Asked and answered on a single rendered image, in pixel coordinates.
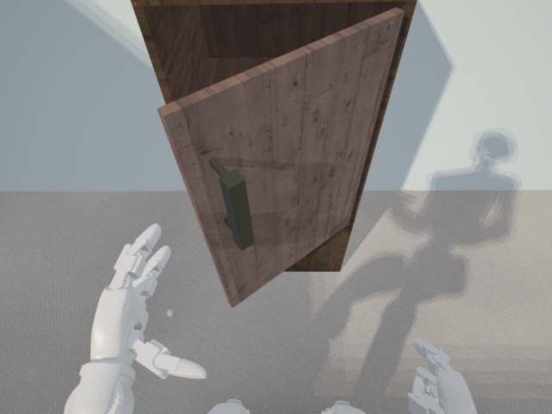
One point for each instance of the handle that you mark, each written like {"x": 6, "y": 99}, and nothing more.
{"x": 235, "y": 197}

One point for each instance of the cupboard door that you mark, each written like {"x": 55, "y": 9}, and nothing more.
{"x": 297, "y": 129}

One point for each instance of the left robot hand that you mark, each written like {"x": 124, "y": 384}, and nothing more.
{"x": 122, "y": 305}

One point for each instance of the robot left forearm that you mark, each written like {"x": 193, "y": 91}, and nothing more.
{"x": 104, "y": 388}

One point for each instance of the right robot hand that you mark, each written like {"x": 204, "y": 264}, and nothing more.
{"x": 448, "y": 390}

